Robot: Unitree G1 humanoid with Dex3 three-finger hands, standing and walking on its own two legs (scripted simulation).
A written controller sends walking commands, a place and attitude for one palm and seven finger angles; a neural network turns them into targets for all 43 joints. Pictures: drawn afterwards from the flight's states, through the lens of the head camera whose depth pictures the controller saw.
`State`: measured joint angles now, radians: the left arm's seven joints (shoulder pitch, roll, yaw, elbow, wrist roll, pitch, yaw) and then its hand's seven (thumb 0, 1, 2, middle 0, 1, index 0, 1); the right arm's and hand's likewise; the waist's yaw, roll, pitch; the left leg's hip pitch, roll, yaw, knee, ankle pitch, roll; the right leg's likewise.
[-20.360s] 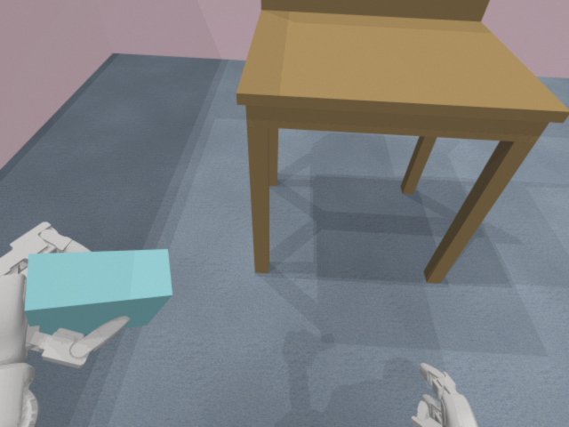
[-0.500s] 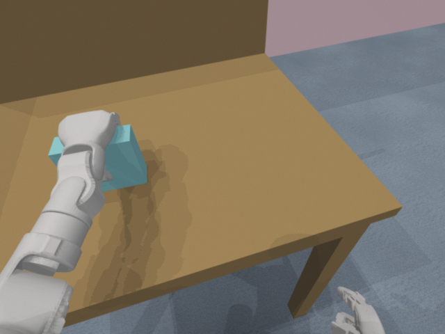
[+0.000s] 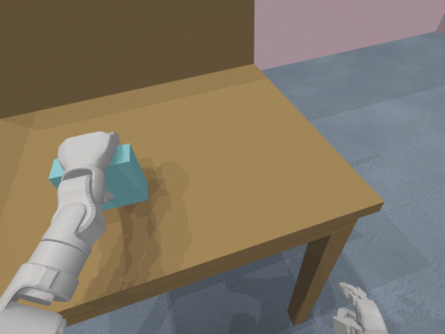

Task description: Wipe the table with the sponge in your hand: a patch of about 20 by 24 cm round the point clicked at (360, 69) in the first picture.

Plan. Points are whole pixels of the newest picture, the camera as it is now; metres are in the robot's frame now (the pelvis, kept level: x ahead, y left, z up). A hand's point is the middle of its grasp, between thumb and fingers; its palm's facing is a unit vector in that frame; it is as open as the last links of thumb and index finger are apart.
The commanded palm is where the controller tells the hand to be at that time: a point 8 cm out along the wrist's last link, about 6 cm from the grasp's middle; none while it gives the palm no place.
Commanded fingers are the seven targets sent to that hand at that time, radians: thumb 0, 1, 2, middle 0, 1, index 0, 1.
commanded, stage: wipe back along the middle lane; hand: left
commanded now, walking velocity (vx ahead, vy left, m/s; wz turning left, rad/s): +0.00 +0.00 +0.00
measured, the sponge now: (108, 187) +0.35 +0.27 +0.09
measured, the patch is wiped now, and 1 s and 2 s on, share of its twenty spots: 0.75 0.85 0.85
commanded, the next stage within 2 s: slide across to the third lane in 1.08 s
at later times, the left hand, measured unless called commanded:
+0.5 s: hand (99, 187) +0.32 +0.25 +0.13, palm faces +0.07 -0.02 -1.00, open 9.5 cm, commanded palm +0.28 +0.24 +0.16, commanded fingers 0.00 0.10 1.30 -1.20 -1.60 -1.20 -1.60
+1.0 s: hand (103, 209) +0.27 +0.22 +0.13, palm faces +0.16 -0.09 -0.98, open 9.5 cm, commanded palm +0.22 +0.21 +0.16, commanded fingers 0.00 0.10 1.30 -1.20 -1.60 -1.20 -1.60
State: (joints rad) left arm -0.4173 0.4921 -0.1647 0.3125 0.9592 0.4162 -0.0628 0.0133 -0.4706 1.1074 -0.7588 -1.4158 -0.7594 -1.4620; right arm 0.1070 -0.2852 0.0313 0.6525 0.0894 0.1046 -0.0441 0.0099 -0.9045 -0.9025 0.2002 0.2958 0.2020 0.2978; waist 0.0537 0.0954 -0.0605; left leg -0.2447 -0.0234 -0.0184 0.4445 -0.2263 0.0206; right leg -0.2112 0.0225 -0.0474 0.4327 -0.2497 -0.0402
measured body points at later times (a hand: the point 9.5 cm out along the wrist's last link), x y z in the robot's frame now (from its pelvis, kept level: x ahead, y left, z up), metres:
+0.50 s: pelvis +0.00 +0.00 +0.00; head -0.02 -0.05 +0.44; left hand +0.31 +0.25 +0.18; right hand +0.21 -0.23 -0.10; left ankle +0.00 +0.11 -0.74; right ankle -0.01 -0.09 -0.74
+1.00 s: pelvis -0.01 +0.00 -0.01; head -0.04 -0.05 +0.44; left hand +0.26 +0.22 +0.19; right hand +0.24 -0.20 -0.08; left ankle +0.00 +0.11 -0.74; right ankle -0.01 -0.09 -0.74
